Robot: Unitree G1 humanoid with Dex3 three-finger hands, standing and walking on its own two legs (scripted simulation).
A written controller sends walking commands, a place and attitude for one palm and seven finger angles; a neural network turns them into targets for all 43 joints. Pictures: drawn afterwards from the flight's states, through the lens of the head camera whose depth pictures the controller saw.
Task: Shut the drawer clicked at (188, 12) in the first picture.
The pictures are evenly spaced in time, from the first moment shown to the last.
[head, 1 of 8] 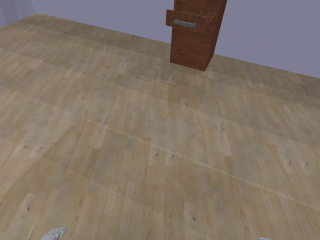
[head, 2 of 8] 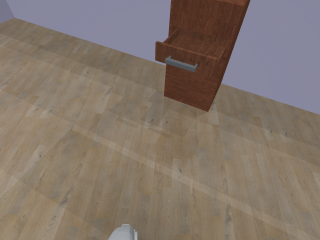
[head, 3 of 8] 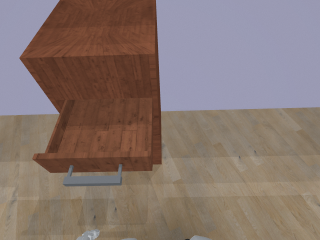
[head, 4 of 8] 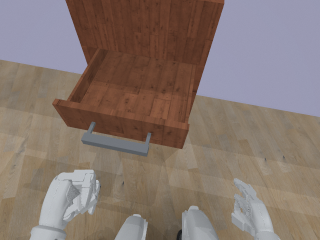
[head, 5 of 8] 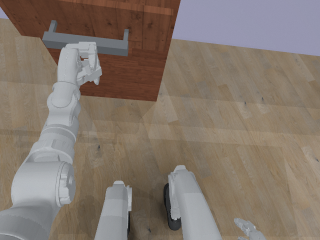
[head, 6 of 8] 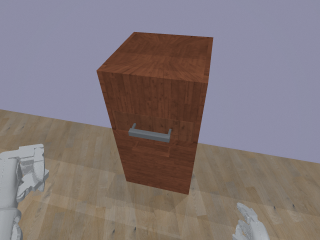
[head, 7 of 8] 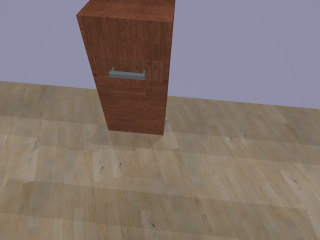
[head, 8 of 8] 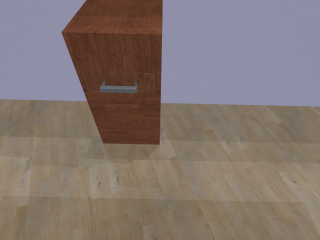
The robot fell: no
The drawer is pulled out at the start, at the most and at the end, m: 0.26 0.26 0.00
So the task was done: yes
